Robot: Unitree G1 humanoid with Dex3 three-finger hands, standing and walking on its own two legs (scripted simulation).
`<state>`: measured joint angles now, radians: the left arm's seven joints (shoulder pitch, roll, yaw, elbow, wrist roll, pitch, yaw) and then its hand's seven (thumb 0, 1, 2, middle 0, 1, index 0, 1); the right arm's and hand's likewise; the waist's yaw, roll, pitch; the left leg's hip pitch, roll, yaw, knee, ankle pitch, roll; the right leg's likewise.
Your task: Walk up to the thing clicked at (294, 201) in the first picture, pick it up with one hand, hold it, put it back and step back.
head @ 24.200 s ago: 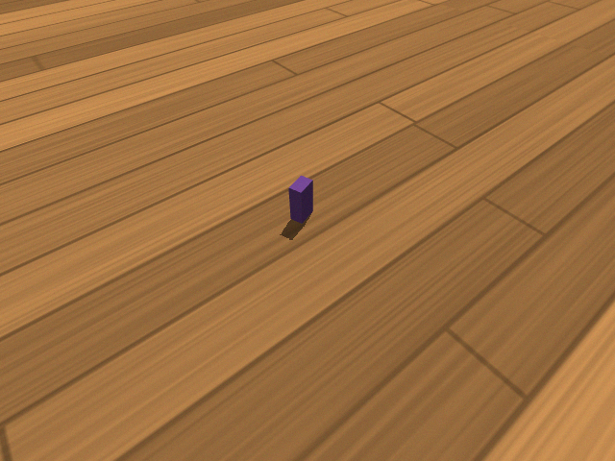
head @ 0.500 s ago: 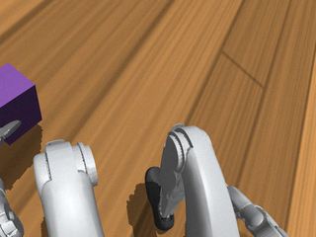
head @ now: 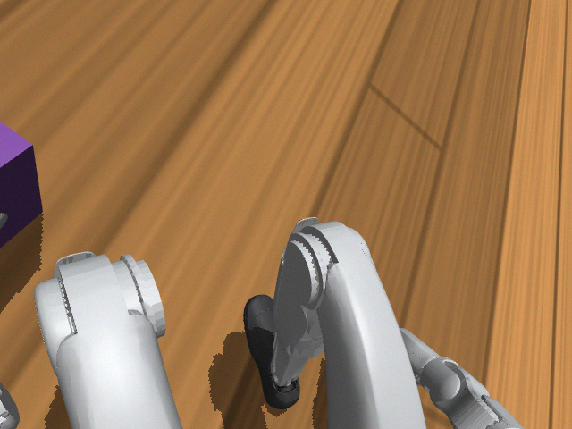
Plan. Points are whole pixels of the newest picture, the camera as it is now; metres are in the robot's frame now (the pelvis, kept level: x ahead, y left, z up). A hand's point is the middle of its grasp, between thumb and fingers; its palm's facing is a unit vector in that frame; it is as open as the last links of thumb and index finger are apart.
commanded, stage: lower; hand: left
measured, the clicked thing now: out of the picture +0.42 +0.29 -0.18
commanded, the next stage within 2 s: loosen in 0.20 s
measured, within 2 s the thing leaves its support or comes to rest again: rests again in 0.82 s
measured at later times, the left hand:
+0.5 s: hand out of the picture +0.41 +0.33 -0.16, palm faces +0.51 -0.86 -0.01, open 10.1 cm
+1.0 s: hand out of the picture +0.41 +0.34 -0.15, palm faces +0.54 -0.84 +0.01, open 16.7 cm
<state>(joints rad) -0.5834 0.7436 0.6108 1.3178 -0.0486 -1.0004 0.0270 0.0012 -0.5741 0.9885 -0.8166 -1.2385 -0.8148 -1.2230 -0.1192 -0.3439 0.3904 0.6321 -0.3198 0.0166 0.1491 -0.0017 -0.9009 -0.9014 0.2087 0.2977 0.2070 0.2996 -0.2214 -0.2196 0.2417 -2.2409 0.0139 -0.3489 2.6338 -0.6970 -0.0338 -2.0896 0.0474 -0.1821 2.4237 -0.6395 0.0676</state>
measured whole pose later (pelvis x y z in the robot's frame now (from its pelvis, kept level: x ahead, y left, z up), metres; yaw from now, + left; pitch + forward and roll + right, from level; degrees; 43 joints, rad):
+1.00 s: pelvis +0.00 +0.01 +0.00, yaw -2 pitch +14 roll -17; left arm -0.60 0.78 0.62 1.31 -0.07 -1.06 0.05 -0.01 -0.50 0.17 -0.15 -0.15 -0.15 -0.15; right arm -0.15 -0.34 0.44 0.59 -0.33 0.03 0.15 0.00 -0.89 -0.90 0.21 0.30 0.21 0.30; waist -0.20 -0.25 0.26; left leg -2.22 0.02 -0.38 2.65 -0.71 -0.02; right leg -2.06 0.07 -0.21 2.40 -0.63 0.07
